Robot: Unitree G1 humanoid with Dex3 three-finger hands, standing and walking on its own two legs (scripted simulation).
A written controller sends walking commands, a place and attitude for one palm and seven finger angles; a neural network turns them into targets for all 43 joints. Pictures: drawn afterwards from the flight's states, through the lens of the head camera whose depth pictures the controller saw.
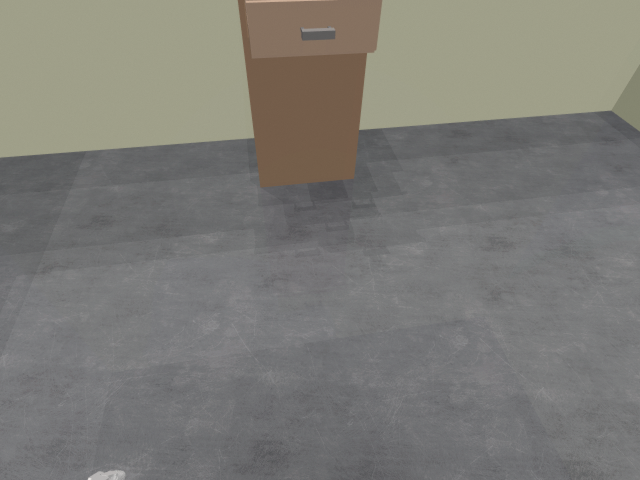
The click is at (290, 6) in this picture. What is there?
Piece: drawer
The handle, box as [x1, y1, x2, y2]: [301, 26, 335, 40]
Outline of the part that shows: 335,30 330,26 328,26 327,28 304,29 303,27 301,27 301,37 302,40 334,38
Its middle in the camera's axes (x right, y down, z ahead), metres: -0.01 -0.67 +1.25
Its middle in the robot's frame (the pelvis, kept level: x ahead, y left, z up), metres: +1.38 +0.09 +0.03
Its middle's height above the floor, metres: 0.80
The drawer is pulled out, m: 0.19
